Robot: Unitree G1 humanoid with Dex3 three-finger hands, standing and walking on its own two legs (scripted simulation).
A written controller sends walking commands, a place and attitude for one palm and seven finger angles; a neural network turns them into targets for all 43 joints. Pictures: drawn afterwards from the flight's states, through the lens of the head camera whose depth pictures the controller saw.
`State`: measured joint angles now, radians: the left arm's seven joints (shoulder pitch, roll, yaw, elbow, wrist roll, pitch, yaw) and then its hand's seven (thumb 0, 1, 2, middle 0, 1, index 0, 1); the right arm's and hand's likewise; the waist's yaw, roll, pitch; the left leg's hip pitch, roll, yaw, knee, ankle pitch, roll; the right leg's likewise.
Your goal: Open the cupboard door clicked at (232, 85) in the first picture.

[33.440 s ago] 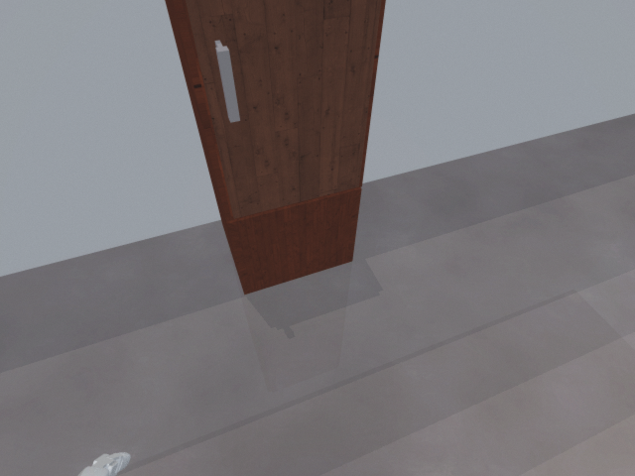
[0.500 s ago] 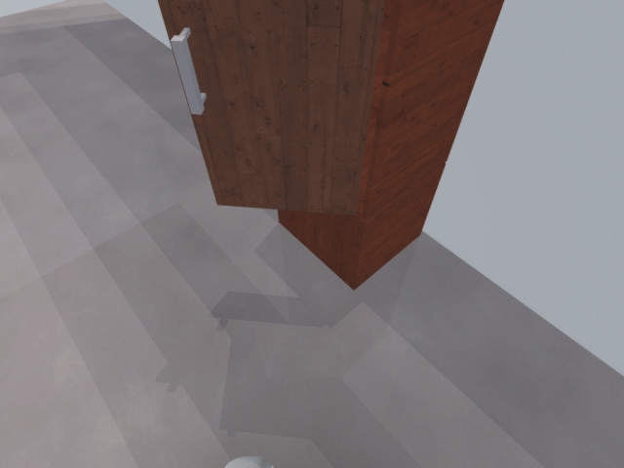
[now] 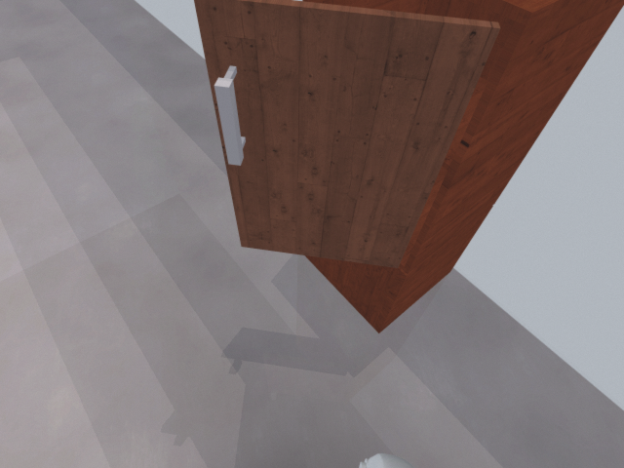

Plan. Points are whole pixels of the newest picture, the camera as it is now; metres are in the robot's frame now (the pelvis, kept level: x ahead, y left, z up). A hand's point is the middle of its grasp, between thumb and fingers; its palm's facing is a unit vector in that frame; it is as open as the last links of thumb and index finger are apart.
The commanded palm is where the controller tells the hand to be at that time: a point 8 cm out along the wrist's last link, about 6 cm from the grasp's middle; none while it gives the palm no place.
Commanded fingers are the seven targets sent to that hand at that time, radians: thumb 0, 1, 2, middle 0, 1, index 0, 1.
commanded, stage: come to a stop and stand still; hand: left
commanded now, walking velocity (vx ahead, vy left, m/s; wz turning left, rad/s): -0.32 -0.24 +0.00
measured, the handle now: (233, 117) +0.60 +0.19 +0.08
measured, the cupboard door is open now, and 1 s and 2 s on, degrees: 42 42 42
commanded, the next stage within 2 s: look again from close up in 1.04 s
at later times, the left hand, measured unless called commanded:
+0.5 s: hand out of the picture +0.12 +0.15 -0.17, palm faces +0.00 -0.97 -0.23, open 7.3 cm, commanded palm none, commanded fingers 0.00 0.90 0.90 -0.20 -0.30 -0.20 -0.30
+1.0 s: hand out of the picture +0.02 +0.23 -0.16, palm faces -0.02 -0.96 -0.28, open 7.4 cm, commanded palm none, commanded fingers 0.00 0.90 0.90 -0.20 -0.30 -0.20 -0.30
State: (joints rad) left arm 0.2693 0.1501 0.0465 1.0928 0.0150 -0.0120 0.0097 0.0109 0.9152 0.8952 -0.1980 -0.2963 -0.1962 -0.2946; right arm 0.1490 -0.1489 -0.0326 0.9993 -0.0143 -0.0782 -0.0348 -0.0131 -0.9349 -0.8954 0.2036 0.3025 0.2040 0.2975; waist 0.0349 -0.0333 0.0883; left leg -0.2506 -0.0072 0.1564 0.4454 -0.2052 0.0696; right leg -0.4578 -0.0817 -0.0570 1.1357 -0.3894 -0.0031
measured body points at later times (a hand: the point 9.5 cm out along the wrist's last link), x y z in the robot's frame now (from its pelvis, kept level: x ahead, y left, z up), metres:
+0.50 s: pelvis +0.04 -0.03 +0.00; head +0.10 -0.04 +0.45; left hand +0.12 +0.20 -0.15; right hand +0.06 -0.27 -0.16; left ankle -0.01 +0.10 -0.69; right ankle +0.05 -0.13 -0.74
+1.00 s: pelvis +0.01 +0.03 +0.00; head +0.03 +0.00 +0.45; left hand +0.02 +0.28 -0.14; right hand +0.07 -0.21 -0.16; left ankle +0.01 +0.10 -0.74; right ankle +0.05 -0.13 -0.74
